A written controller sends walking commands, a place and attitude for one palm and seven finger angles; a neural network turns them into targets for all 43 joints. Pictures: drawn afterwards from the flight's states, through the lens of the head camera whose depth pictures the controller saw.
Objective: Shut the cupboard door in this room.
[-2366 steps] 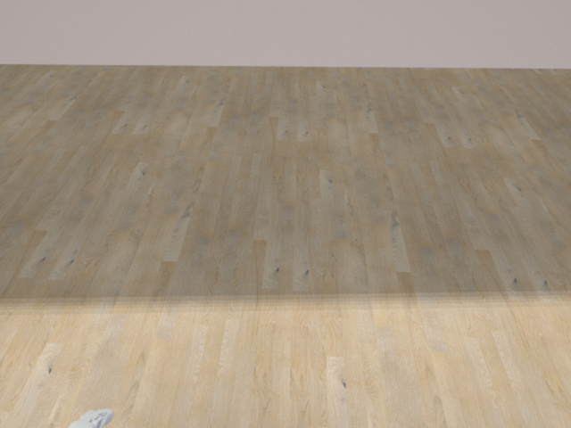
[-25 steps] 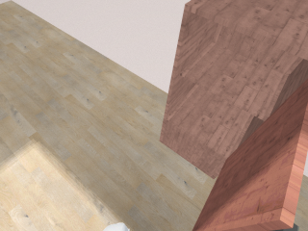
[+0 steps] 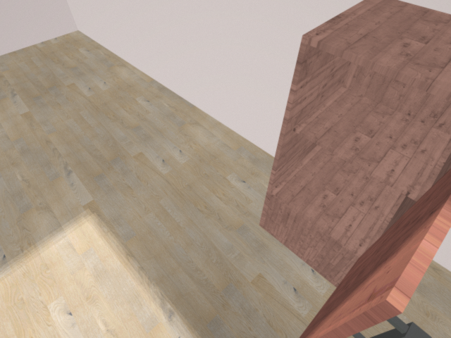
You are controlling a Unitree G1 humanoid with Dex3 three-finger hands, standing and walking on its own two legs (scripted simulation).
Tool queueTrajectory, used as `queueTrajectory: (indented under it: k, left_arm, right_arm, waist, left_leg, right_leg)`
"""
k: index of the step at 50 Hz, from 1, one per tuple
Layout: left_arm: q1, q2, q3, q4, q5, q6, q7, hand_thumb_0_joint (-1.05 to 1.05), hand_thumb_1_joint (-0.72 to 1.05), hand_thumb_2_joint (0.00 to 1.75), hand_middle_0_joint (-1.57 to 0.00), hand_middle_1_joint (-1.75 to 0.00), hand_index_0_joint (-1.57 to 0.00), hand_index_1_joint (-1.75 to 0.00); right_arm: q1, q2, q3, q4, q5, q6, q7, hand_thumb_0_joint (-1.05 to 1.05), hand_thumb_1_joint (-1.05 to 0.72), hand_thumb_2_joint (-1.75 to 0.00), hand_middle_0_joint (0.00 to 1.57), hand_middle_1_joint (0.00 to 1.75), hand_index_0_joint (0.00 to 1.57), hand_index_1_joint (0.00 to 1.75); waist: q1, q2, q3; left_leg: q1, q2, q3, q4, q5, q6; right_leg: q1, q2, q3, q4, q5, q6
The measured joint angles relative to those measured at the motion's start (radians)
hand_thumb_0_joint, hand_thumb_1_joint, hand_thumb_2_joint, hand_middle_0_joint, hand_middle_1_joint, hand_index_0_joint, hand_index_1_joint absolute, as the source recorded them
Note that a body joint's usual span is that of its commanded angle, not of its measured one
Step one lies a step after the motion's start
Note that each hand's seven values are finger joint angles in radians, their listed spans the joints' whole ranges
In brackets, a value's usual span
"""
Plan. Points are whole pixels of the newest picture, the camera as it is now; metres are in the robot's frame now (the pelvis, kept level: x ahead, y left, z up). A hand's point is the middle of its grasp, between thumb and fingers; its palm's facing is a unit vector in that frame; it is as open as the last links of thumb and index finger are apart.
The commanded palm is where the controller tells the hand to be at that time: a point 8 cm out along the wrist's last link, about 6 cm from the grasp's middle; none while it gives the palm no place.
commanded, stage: turn or walk to find it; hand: left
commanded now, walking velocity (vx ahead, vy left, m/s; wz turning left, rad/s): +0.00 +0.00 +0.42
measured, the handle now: (378, 332) +0.15 -0.22 -0.01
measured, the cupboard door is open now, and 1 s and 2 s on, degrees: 87 77 66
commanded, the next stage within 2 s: none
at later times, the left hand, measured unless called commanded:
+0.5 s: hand out of the picture +0.01 +0.18 -0.14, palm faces +0.24 -0.93 -0.29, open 7.4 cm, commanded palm none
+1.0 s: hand out of the picture -0.05 +0.22 -0.16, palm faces +0.44 -0.86 -0.26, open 7.4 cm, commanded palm none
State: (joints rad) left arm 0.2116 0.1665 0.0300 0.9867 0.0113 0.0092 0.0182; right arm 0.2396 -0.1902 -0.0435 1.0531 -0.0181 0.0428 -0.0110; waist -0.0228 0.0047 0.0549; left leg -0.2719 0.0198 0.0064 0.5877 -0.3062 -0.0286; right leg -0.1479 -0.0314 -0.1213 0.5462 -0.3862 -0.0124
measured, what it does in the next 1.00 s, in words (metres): steps on the spot, turning left: right foot, then left foot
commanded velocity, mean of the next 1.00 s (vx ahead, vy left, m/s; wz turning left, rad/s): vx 0.00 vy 0.00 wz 0.42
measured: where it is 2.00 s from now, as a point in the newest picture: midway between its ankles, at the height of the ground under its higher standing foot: outside the picture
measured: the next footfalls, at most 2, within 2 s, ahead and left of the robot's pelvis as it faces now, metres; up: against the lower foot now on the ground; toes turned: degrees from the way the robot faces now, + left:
right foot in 0.36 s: +0.03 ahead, -0.12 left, +0.00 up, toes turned +6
left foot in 0.76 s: -0.03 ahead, +0.11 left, +0.00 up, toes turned +23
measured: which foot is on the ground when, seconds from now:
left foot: down 0.00-0.36, up 0.38-0.74, down 0.76-1.00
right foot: down 0.00-0.06, up 0.08-0.34, down 0.36-0.76, up 0.78-1.00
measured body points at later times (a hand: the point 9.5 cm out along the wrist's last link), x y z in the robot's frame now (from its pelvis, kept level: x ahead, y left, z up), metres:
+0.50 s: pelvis -0.01 -0.03 +0.01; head +0.03 -0.05 +0.46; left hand +0.00 +0.23 -0.12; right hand +0.11 -0.27 -0.15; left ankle -0.05 +0.11 -0.66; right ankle -0.01 -0.13 -0.73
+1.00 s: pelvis -0.02 -0.01 +0.01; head +0.03 +0.02 +0.46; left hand -0.07 +0.26 -0.14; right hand +0.15 -0.21 -0.13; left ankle -0.07 +0.09 -0.73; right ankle +0.02 -0.14 -0.67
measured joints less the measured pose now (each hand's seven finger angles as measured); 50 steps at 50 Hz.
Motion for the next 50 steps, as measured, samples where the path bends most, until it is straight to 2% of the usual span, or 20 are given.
queueTrajectory:
  k: [4,6,9,12,16,17,18,21,24,26,29,34,37,38,39,41,44,47,50]
  left_arm:
    - [0.004,0.027,0.016,0.004,-0.006,0.013,0.000,0.00,0.91,0.90,-0.20,-0.30,-0.20,-0.29]
    - [0.000,0.041,0.020,0.012,-0.008,0.029,0.001,0.00,0.91,0.90,-0.20,-0.30,-0.20,-0.29]
    - [-0.016,0.054,0.029,0.014,-0.007,0.041,-0.004,0.00,0.91,0.90,-0.20,-0.30,-0.20,-0.29]
    - [-0.035,0.060,0.032,-0.001,-0.007,0.040,-0.009,0.01,0.91,0.90,-0.20,-0.30,-0.19,-0.29]
    - [-0.052,0.059,0.029,-0.031,-0.009,0.025,-0.011,0.00,0.91,0.90,-0.20,-0.30,-0.19,-0.29]
    - [-0.049,0.060,0.028,-0.041,-0.009,0.018,-0.011,0.00,0.91,0.90,-0.20,-0.30,-0.19,-0.29]
    - [-0.047,0.058,0.027,-0.048,-0.004,0.010,-0.009,0.00,0.91,0.90,-0.20,-0.30,-0.19,-0.29]
    - [-0.036,0.038,0.024,-0.064,0.005,0.004,-0.005,0.00,0.91,0.90,-0.20,-0.30,-0.19,-0.29]
    - [-0.015,0.023,0.021,-0.068,0.008,0.004,-0.004,0.00,0.91,0.90,-0.20,-0.30,-0.20,-0.29]
    - [-0.004,0.018,0.018,-0.067,0.012,0.003,-0.004,0.00,0.91,0.90,-0.20,-0.30,-0.20,-0.29]
    - [0.012,0.015,0.013,-0.070,0.013,-0.004,-0.006,0.00,0.90,0.90,-0.20,-0.30,-0.20,-0.29]
    - [0.038,0.027,0.016,-0.060,0.016,-0.007,-0.008,0.00,0.90,0.90,-0.20,-0.30,-0.20,-0.30]
    - [0.054,0.049,0.025,-0.044,0.011,0.000,-0.007,0.00,0.90,0.90,-0.20,-0.30,-0.20,-0.30]
    - [0.058,0.060,0.030,-0.039,0.007,0.006,-0.008,0.00,0.90,0.90,-0.20,-0.30,-0.20,-0.30]
    - [0.056,0.072,0.034,-0.032,0.004,0.016,-0.007,0.00,0.90,0.90,-0.20,-0.30,-0.20,-0.30]
    - [0.048,0.086,0.037,-0.015,0.003,0.040,-0.001,0.00,0.90,0.90,-0.20,-0.30,-0.20,-0.29]
    - [0.021,0.091,0.040,-0.001,0.001,0.052,-0.008,0.01,0.91,0.90,-0.20,-0.30,-0.20,-0.29]
    - [-0.005,0.092,0.039,-0.013,0.000,0.046,-0.012,0.01,0.91,0.90,-0.20,-0.30,-0.19,-0.29]
    - [-0.030,0.088,0.037,-0.031,-0.002,0.043,-0.011,0.01,0.91,0.90,-0.20,-0.30,-0.19,-0.29]
  right_arm:
    - [-0.007,0.003,-0.003,-0.002,-0.003,-0.005,-0.001,0.00,-0.91,-0.90,0.20,0.29,0.20,0.30]
    - [-0.010,0.006,-0.006,-0.019,-0.004,-0.016,-0.006,0.00,-0.91,-0.90,0.20,0.29,0.20,0.30]
    - [-0.016,0.006,-0.006,-0.035,-0.009,-0.019,-0.012,0.00,-0.91,-0.90,0.20,0.29,0.20,0.30]
    - [-0.025,0.000,-0.006,-0.047,-0.011,-0.013,-0.011,0.00,-0.91,-0.90,0.20,0.30,0.20,0.30]
    - [-0.038,-0.012,-0.013,-0.062,-0.010,-0.001,-0.002,0.00,-0.90,-0.90,0.20,0.30,0.20,0.30]
    - [-0.038,-0.014,-0.015,-0.066,-0.008,0.002,0.000,0.00,-0.90,-0.90,0.20,0.30,0.20,0.30]
    - [-0.040,-0.019,-0.019,-0.071,-0.004,0.005,0.004,0.00,-0.90,-0.90,0.20,0.30,0.20,0.30]
    - [-0.058,-0.036,-0.036,-0.079,-0.005,0.025,0.011,0.00,-0.91,-0.90,0.20,0.30,0.20,0.30]
    - [-0.078,-0.051,-0.046,-0.089,-0.006,0.030,0.019,0.00,-0.91,-0.90,0.20,0.29,0.20,0.30]
    - [-0.085,-0.056,-0.045,-0.093,-0.007,0.028,0.021,0.00,-0.91,-0.90,0.20,0.29,0.20,0.30]
    - [-0.086,-0.051,-0.035,-0.084,-0.004,0.034,0.024,0.00,-0.91,-0.90,0.20,0.29,0.20,0.30]
    - [-0.101,-0.040,-0.028,-0.072,0.007,0.037,0.031,0.00,-0.91,-0.90,0.20,0.29,0.20,0.30]
    - [-0.099,-0.036,-0.022,-0.082,0.007,0.019,0.032,0.00,-0.91,-0.90,0.20,0.29,0.20,0.30]
    - [-0.098,-0.034,-0.021,-0.087,0.004,0.010,0.031,0.00,-0.91,-0.90,0.20,0.29,0.20,0.30]
    - [-0.099,-0.027,-0.020,-0.091,0.002,0.004,0.030,0.00,-0.91,-0.90,0.20,0.29,0.20,0.30]
    - [-0.095,-0.018,-0.015,-0.100,0.001,-0.005,0.021,0.00,-0.91,-0.90,0.20,0.29,0.20,0.30]
    - [-0.095,-0.015,-0.017,-0.079,0.000,0.008,0.005,0.00,-0.91,-0.90,0.20,0.30,0.20,0.30]
    - [-0.078,-0.012,-0.010,-0.073,-0.003,-0.002,0.000,0.00,-0.90,-0.90,0.20,0.30,0.20,0.30]
    - [-0.062,-0.006,-0.008,-0.079,-0.005,-0.007,0.002,0.00,-0.90,-0.90,0.20,0.30,0.20,0.30]
  waist:
    - [0.017,-0.051,0.024]
    - [0.011,-0.049,0.027]
    - [0.003,-0.030,0.032]
    - [0.000,-0.008,0.035]
    - [0.001,0.014,0.033]
    - [0.004,0.014,0.028]
    - [0.008,0.020,0.023]
    - [0.016,0.035,0.028]
    - [0.017,0.029,0.033]
    - [0.016,0.020,0.036]
    - [0.023,0.006,0.043]
    - [0.040,-0.017,0.059]
    - [0.039,-0.033,0.057]
    - [0.038,-0.044,0.055]
    - [0.042,-0.061,0.058]
    - [0.043,-0.066,0.055]
    - [0.038,-0.046,0.047]
    - [0.036,-0.033,0.042]
    - [0.026,-0.022,0.037]
  left_leg:
    - [-0.003,-0.040,0.007,-0.006,0.008,0.038]
    - [-0.011,-0.044,-0.005,-0.026,0.024,0.051]
    - [-0.011,-0.043,-0.035,-0.074,0.064,0.048]
    - [-0.015,-0.044,-0.068,-0.113,0.098,0.038]
    - [-0.037,-0.053,-0.109,-0.110,0.113,0.017]
    - [-0.049,-0.060,-0.118,-0.091,0.107,0.009]
    - [-0.068,-0.061,-0.124,-0.056,0.087,0.008]
    - [-0.155,-0.069,-0.104,0.207,-0.110,0.007]
    - [-0.215,-0.060,-0.060,0.440,-0.117,-0.005]
    - [-0.213,-0.044,-0.037,0.469,-0.115,-0.016]
    - [-0.177,-0.026,-0.015,0.408,-0.127,-0.025]
    - [-0.085,-0.014,0.018,0.203,-0.139,-0.020]
    - [-0.002,-0.015,0.047,0.002,-0.024,-0.008]
    - [0.009,-0.020,0.048,-0.033,0.033,0.014]
    - [0.001,-0.031,0.051,-0.018,0.028,0.035]
    - [-0.001,-0.032,0.044,-0.008,-0.004,0.059]
    - [0.018,-0.030,0.019,-0.057,0.010,0.062]
    - [0.038,-0.038,-0.001,-0.111,0.045,0.061]
    - [0.042,-0.042,-0.023,-0.132,0.059,0.055]
  right_leg:
    - [-0.051,-0.046,0.002,0.117,-0.044,0.026]
    - [-0.116,-0.031,0.034,0.259,-0.142,0.032]
    - [-0.181,-0.012,0.062,0.358,-0.160,0.038]
    - [-0.200,-0.004,0.076,0.308,-0.133,0.043]
    - [-0.157,0.005,0.081,0.118,-0.026,0.047]
    - [-0.127,0.003,0.078,0.037,0.026,0.047]
    - [-0.112,0.004,0.072,-0.007,0.055,0.031]
    - [-0.107,-0.004,0.039,0.014,0.067,-0.011]
    - [-0.078,-0.023,0.015,-0.014,0.076,-0.017]
    - [-0.062,-0.037,-0.004,-0.029,0.079,-0.015]
    - [-0.050,-0.053,-0.032,-0.039,0.078,-0.012]
    - [-0.057,-0.074,-0.072,-0.019,0.064,0.003]
    - [-0.080,-0.092,-0.100,0.040,0.031,0.023]
    - [-0.104,-0.104,-0.100,0.090,0.011,0.031]
    - [-0.136,-0.110,-0.073,0.167,-0.061,0.043]
    - [-0.206,-0.087,-0.010,0.336,-0.160,0.058]
    - [-0.281,-0.062,0.043,0.489,-0.117,0.071]
    - [-0.307,-0.057,0.072,0.495,-0.067,0.082]
    - [-0.296,-0.048,0.079,0.415,-0.062,0.089]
